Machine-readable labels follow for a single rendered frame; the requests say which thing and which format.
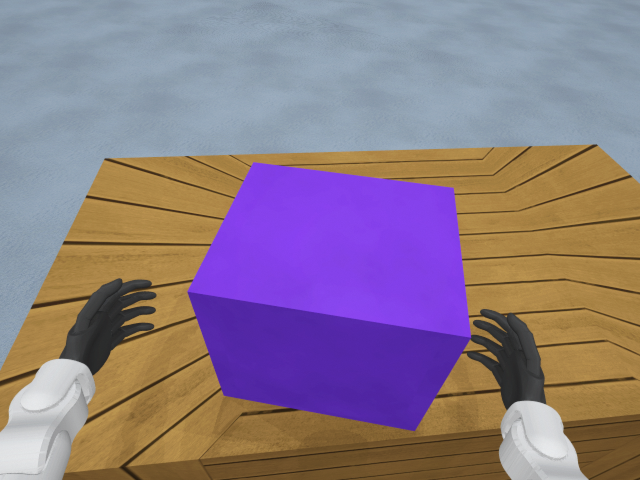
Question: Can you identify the carton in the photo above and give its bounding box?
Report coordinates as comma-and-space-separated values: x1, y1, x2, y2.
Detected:
187, 162, 471, 431

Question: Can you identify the pedestal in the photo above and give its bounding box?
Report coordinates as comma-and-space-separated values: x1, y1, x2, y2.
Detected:
0, 144, 640, 480

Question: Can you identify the robot left hand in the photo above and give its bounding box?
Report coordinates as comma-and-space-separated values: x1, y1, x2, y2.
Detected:
59, 278, 157, 375

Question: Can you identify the robot right hand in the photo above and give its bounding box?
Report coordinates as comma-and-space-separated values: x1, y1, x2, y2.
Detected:
467, 309, 547, 410

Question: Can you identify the left robot forearm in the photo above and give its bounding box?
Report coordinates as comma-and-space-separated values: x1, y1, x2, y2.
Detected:
0, 359, 96, 480

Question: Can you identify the right robot forearm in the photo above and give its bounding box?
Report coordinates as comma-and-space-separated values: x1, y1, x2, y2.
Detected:
499, 401, 588, 480

